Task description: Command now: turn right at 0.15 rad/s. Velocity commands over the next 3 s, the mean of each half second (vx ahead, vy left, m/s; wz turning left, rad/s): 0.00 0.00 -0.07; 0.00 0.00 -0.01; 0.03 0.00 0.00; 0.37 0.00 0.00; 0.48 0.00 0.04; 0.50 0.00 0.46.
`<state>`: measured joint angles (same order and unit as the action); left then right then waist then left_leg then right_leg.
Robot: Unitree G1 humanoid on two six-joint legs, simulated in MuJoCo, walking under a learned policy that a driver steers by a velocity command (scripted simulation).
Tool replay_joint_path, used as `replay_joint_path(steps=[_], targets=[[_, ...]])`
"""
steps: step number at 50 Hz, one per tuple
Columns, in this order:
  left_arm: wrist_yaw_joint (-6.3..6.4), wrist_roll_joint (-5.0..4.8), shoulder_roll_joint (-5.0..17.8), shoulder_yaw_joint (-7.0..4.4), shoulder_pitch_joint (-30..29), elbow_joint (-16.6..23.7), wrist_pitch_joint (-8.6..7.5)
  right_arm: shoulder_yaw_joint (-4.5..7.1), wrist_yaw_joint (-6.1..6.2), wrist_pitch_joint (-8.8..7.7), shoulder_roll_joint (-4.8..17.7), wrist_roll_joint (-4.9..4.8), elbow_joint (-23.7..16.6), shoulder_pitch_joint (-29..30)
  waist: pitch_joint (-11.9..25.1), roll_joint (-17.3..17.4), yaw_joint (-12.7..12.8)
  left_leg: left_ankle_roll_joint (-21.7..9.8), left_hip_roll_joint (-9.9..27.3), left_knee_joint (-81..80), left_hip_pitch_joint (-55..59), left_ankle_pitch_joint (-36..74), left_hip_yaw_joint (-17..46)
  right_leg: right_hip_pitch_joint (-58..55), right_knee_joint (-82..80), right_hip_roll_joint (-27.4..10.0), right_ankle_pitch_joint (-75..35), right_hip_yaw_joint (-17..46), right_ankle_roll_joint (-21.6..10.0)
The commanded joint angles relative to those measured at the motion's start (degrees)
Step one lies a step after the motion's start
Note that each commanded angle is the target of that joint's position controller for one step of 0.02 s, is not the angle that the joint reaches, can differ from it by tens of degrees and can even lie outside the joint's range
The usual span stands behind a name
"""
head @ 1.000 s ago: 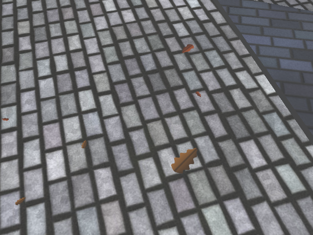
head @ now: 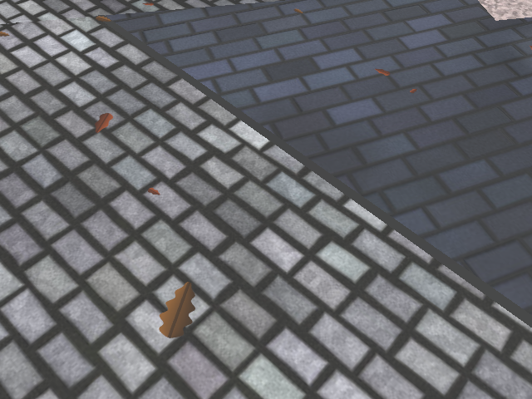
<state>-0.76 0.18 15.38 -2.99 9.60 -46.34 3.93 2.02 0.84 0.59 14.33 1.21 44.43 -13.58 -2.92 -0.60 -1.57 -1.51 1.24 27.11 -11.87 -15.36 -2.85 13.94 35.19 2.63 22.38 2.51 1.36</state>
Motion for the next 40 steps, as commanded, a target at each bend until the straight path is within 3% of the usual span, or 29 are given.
replay_joint_path(steps=[1,2,3,4,5,6,8,11,13,27,40], targets=[[1.01,0.63,4.1,-0.07,3.2,1.8,-1.82,2.38,-0.20,-0.02,9.4,-0.56,-1.0,-1.5,5.4,8.7,2.1,-5.2,10.1,-0.1,2.4,31.9,8.8,-9.9,-21.1,-1.3,-16.9,-0.6,-2.3],[1.38,1.75,7.5,-0.31,4.1,1.9,-2.74,1.66,-0.45,-0.32,6.8,-0.52,-1.9,-3.0,8.6,1.2,1.0,-2.0,7.6,3.7,-3.4,19.8,6.5,-17.9,-21.9,-10.4,-22.8,9.3,-3.8],[1.69,1.00,9.8,-0.40,0.1,2.0,-3.00,0.17,-0.52,-0.49,2.2,-0.99,-2.5,-3.8,6.3,-8.9,-1.8,0.4,1.7,-0.2,-5.2,-1.2,2.1,-13.4,-17.9,-18.1,-40.4,15.3,-9.2],[1.66,0.46,6.1,0.48,-0.7,1.6,-3.34,0.28,0.10,0.20,4.0,-0.46,-0.9,-2.4,6.0,-7.8,0.1,0.7,2.3,-1.4,-0.6,-6.0,2.6,-10.0,-16.6,-17.7,-37.5,13.8,-11.4],[1.64,0.56,4.8,1.06,-2.5,1.6,-3.64,0.55,0.14,0.40,5.0,-0.39,-0.4,-1.5,4.2,-7.5,-0.3,0.8,1.8,-3.3,0.8,-2.0,2.8,-8.3,-16.8,-15.1,-32.9,11.9,-9.9],[1.82,0.80,4.7,1.27,-3.2,1.2,-3.67,0.70,-0.07,0.25,5.8,-0.35,0.2,-0.6,3.7,-7.5,-0.1,1.0,2.0,-5.6,2.7,3.2,3.1,-7.3,-17.0,-12.2,-28.0,10.1,-7.8],[2.35,0.33,5.8,1.17,-1.1,-0.4,-3.98,1.07,-0.51,-0.12,7.5,-0.23,1.2,-1.1,2.9,-7.6,0.6,1.4,3.2,-6.4,4.2,9.5,3.7,-6.5,-17.6,-9.0,-24.5,8.2,-5.5],[2.43,0.07,5.4,1.34,0.4,-2.8,-4.16,0.58,-0.40,-0.44,6.0,-0.37,4.0,-2.1,1.7,-2.1,0.8,1.6,3.7,-7.9,3.8,10.4,4.1,-7.4,-17.3,-8.3,-23.0,7.4,-5.4],[2.40,0.11,5.2,1.47,0.4,-4.0,-4.29,0.40,-0.22,-0.41,5.5,-0.32,5.4,-2.1,1.3,-0.9,0.7,1.6,3.9,-8.5,4.2,10.4,4.2,-6.9,-17.4,-8.1,-22.3,7.3,-5.6],[2.77,0.10,4.5,2.33,2.8,-12.0,-4.77,-0.40,0.45,-0.32,4.6,-0.47,13.7,-2.5,0.6,0.4,0.5,1.1,4.8,-8.7,6.3,9.4,4.6,-4.1,-19.5,-7.0,-18.4,6.7,-5.4],[3.03,0.12,2.5,3.19,6.8,-16.5,-4.71,-1.46,0.92,-0.37,2.7,-0.57,18.3,-3.9,-0.4,0.7,0.9,0.8,4.9,-8.3,4.8,9.1,4.8,-4.1,-18.9,-6.5,-18.8,5.8,-5.1]])
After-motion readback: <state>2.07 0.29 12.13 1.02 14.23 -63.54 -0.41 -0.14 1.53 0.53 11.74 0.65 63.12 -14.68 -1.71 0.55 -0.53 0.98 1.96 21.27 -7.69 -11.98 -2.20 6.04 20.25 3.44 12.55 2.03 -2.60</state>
